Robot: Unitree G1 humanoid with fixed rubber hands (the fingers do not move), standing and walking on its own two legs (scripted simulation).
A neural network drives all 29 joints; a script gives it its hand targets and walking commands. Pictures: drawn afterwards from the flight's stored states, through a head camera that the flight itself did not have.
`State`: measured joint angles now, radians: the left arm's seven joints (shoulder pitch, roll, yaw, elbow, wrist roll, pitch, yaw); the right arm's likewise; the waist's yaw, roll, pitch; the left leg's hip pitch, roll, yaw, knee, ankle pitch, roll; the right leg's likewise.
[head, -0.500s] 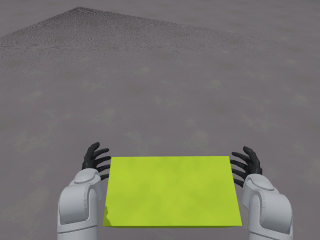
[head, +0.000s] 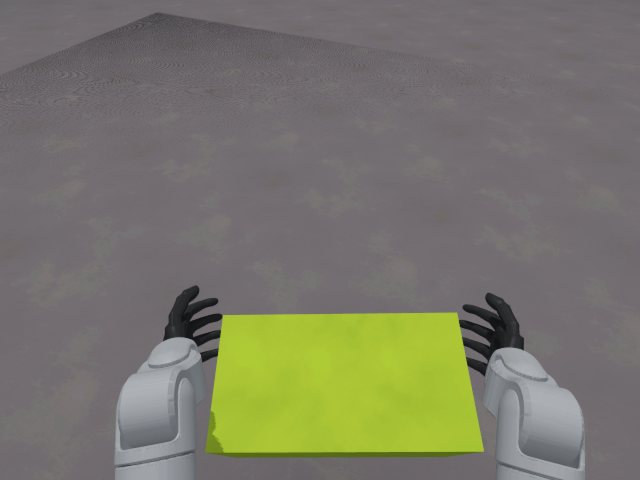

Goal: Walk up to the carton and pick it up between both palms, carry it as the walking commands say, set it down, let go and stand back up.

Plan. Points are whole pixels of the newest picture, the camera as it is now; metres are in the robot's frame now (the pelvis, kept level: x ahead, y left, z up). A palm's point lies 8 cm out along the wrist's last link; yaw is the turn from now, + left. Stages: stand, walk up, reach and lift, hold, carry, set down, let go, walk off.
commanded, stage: carry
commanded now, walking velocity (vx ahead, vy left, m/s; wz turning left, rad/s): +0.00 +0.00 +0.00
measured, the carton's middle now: (339, 389) +0.25 -0.01 -0.02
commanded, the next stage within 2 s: none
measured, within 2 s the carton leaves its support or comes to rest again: neither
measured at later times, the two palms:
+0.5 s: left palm (183, 346) +0.26 +0.18 +0.08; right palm (500, 354) +0.25 -0.18 +0.08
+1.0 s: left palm (185, 350) +0.26 +0.18 +0.07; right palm (499, 360) +0.25 -0.19 +0.07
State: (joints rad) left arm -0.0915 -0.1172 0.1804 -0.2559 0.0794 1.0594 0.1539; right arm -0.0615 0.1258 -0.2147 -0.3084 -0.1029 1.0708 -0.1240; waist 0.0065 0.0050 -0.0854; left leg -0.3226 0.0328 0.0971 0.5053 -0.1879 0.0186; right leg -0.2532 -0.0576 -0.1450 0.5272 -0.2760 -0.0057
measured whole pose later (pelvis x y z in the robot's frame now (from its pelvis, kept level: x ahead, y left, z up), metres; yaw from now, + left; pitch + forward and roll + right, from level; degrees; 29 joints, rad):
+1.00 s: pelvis +0.00 +0.00 +0.00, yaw +0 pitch +0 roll +0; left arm -0.11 -0.11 0.18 -0.19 0.10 1.01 0.14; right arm -0.07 0.13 -0.23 -0.24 -0.12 1.02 -0.11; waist 0.01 0.01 -0.07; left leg -0.32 0.03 0.09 0.51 -0.19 0.02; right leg -0.25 -0.05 -0.14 0.53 -0.28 -0.01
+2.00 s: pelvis -0.10 +0.00 -0.02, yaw +0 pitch -1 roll +0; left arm -0.06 -0.13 0.14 -0.45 0.08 1.21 0.17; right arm -0.04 0.13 -0.21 -0.48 -0.11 1.21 -0.13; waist 0.00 -0.02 -0.02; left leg -0.49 0.04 0.10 0.75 -0.31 0.01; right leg -0.44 -0.07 -0.15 0.66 -0.19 -0.03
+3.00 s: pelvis -0.44 +0.01 -0.01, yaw +0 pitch +2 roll -1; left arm -0.04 -0.13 0.14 -0.48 0.05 1.16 0.20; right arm -0.05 0.13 -0.19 -0.50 -0.13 1.16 -0.13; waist 0.06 0.09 -0.03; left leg -0.54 0.07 0.07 0.60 -0.19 0.00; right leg -0.33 0.00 -0.12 0.59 -0.29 -0.04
